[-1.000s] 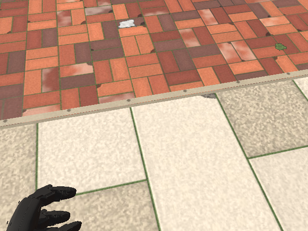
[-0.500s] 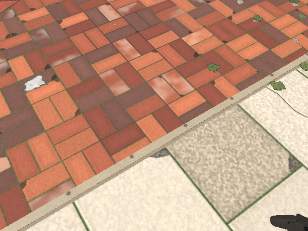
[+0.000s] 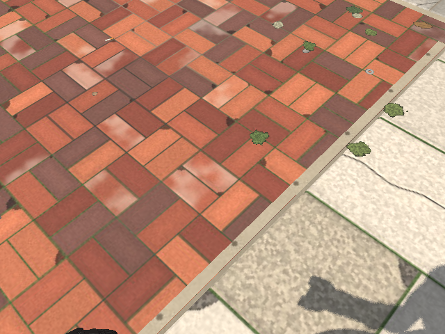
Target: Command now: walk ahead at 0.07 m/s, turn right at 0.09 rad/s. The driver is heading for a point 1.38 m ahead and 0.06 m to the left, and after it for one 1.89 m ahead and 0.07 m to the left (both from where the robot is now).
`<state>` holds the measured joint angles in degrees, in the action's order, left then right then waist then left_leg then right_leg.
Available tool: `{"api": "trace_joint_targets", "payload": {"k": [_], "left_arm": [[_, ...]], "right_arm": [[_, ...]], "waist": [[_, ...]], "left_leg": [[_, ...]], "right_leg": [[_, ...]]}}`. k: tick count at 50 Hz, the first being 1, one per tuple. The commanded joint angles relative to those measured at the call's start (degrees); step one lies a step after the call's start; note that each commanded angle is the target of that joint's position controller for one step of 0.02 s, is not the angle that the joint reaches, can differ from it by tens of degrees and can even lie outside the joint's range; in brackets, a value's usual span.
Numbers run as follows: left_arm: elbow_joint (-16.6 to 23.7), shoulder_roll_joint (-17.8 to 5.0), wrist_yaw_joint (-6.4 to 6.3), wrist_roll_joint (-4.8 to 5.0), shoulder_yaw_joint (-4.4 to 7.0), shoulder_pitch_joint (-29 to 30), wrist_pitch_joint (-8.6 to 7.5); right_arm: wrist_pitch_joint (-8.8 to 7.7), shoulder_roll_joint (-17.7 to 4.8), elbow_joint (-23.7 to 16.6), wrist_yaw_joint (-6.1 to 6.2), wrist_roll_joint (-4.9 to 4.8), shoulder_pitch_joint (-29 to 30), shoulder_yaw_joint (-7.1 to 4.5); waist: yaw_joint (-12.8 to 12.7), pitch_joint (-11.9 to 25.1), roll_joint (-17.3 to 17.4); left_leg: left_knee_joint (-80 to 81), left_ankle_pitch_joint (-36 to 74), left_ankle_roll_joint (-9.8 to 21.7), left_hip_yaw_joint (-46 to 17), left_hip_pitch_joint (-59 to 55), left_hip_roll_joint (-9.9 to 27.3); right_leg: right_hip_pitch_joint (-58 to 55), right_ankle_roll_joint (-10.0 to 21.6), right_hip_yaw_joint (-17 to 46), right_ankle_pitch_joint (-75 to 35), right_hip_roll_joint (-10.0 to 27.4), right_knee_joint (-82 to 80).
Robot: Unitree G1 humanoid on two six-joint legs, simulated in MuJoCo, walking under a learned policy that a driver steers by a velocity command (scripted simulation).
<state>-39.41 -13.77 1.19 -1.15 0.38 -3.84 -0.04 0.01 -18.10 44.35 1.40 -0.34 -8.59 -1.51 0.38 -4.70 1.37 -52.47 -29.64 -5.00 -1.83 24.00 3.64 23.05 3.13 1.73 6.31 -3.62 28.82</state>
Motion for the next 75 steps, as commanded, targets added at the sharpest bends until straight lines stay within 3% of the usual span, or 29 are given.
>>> {"api": "trace_joint_targets", "payload": {"k": [1, 3, 5, 6, 7, 8, 9, 13, 20, 30, 46, 75], "left_arm": [[2.6, -8.4, -1.03, -0.22, 2.84, 2.6, -0.45], [1.5, -7.4, -1.33, 0.2, 2.53, 2.8, -0.21], [-0.5, -4.7, -1.2, 0.46, 1.66, 0.5, -0.21], [-1.7, -4.0, -1.17, -0.04, 1.47, -1.9, -0.29], [-1.9, -3.7, -1.29, 0.31, 1.82, -4.6, -0.1], [-2.5, -5.6, -1.67, -0.13, 2.21, -2.2, 0.16], [-2.5, -6.2, -1.93, 0.06, 2.67, -1.3, 0.27], [-5.2, -5.9, -2.45, 0.32, 2.96, -3.5, 0.36], [-9.8, -5.9, -2.94, 0.95, 3.33, -4.5, 0.42], [-15.8, -6.7, -3.94, 1.23, 3.59, -3.9, 1.31], [-22.3, -6.2, -4.19, 1.2, 3.13, -3.2, 1.21], [-25.9, -4.1, -4.6, 1.31, 1.98, -8.5, 0.84]], "right_arm": [[0.67, -3.2, -0.1, 0.8, 0.37, -7.7, -0.86], [0.72, -2.4, 0.2, 0.44, 0.64, -6.8, -0.64], [0.66, -2.1, -0.1, -0.06, 2.18, -5.8, -0.35], [0.67, -5.2, -1.4, -0.02, 2.78, -4.2, -0.65], [0.54, -8.0, -1.0, -0.05, 2.38, -0.5, -1.41], [-0.02, -4.6, -1.8, -0.41, 2.41, 1.7, -0.63], [-0.55, -3.3, -1.3, -0.49, 2.62, 1.7, -0.14], [-2.31, -3.2, 0.7, -0.46, 1.36, -1.7, 0.06], [-2.13, -2.5, 2.9, -0.5, 0.92, -2.8, 0.23], [-1.77, -2.4, 6.9, -0.84, 0.73, -3.6, 0.12], [-1.33, -2.0, 11.6, -0.21, 0.81, -6.3, 0.28], [-1.14, 1.0, 15.5, 0.2, 0.56, -12.4, 0.57]], "waist": [[1.4, 13.7, -7.5], [1.8, 13.1, -7.3], [2.3, 10.8, -5.7], [0.6, 8.1, -1.0], [-3.1, 5.8, 8.3], [-1.6, 3.5, 7.0], [-1.4, 2.6, 6.4], [-0.4, 4.4, 2.2], [0.1, 6.6, -1.3], [-0.2, 6.0, -0.9], [-0.2, 3.8, -0.9], [-0.2, 1.9, -1.2]], "left_leg": [[7.6, 7.9, -0.1, 0.7, -9.6, -0.2], [15.2, 15.1, 1.0, 1.3, -14.2, -1.0], [24.8, 22.2, 3.2, 0.5, -19.6, -0.6], [28.7, 24.2, 5.4, -5.2, -19.0, 4.6], [30.7, 9.7, 8.2, -6.0, -7.2, 6.3], [33.4, -0.4, 8.1, -5.6, -1.4, 4.1], [33.6, -1.2, 6.8, -4.6, -0.2, 2.9], [29.6, 12.2, 5.6, -2.3, -5.9, 1.3], [27.9, 22.7, 6.5, -1.1, -9.2, 0.1], [29.4, 27.6, 6.7, -0.4, -11.1, -0.7], [31.9, 22.5, 6.7, -0.2, -11.3, -1.4], [32.6, 20.1, 6.8, 0.3, -10.9, -2.2]], "right_leg": [[-4.8, 10.6, 11.4, -13.6, 13.5, -8.8], [-3.1, 9.1, 10.8, -4.0, 12.7, -8.2], [0.6, 3.9, 9.5, 11.9, 9.4, -7.6], [2.5, 0.6, 7.5, 18.8, 6.4, -4.4], [-4.0, -1.7, 2.6, 16.1, 2.8, -3.8], [-9.4, -3.1, 2.4, 11.0, 2.9, -1.9], [-10.5, -2.9, 2.6, 8.7, 3.0, -1.4], [-10.6, -1.6, 4.1, 1.8, 4.3, -1.7], [-13.8, -2.3, 4.3, -6.8, 4.9, -0.8], [-16.0, -2.6, 4.0, -9.0, 5.4, -1.6], [-14.8, -3.4, 2.9, -4.8, 5.1, -4.0], [-12.7, -3.7, 2.0, -2.6, 4.9, -5.0]]}}
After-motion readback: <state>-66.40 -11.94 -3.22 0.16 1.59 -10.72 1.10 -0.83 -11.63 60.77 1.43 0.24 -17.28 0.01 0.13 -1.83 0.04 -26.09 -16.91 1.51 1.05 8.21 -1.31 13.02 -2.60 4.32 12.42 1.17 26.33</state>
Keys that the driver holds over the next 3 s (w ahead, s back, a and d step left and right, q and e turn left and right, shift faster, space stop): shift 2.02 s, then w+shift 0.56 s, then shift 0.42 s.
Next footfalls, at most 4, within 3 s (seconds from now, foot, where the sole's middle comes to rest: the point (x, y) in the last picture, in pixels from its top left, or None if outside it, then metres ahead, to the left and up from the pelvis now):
0.10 left None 0.08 0.16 -0.77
2.32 right None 0.21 -0.11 -0.77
2.78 left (219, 261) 0.66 0.06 -0.77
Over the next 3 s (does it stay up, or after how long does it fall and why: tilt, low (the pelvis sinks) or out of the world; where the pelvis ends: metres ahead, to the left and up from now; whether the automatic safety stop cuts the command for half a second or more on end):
stays up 0.53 0.00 0.01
